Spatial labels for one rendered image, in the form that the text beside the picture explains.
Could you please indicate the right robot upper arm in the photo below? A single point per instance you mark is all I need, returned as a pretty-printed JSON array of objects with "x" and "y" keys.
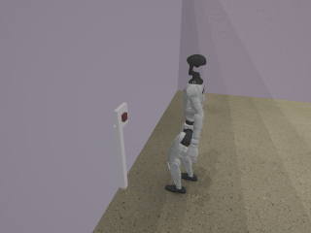
[{"x": 203, "y": 97}]

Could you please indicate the button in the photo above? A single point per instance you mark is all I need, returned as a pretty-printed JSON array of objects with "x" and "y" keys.
[{"x": 124, "y": 117}]

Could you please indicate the left robot forearm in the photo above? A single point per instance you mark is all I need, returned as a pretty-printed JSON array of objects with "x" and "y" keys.
[{"x": 197, "y": 126}]

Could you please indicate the robot left hand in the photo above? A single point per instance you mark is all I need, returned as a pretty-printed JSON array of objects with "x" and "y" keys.
[{"x": 192, "y": 152}]

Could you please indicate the robot left thigh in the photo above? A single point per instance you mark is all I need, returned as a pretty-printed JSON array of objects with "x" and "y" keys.
[{"x": 183, "y": 139}]

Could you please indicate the panel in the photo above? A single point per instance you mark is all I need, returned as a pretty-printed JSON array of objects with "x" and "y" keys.
[{"x": 119, "y": 143}]

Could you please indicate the left robot upper arm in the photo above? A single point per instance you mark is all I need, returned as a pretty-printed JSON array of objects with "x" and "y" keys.
[{"x": 193, "y": 95}]

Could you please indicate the robot torso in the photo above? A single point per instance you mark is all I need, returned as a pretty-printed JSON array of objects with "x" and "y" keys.
[{"x": 189, "y": 112}]

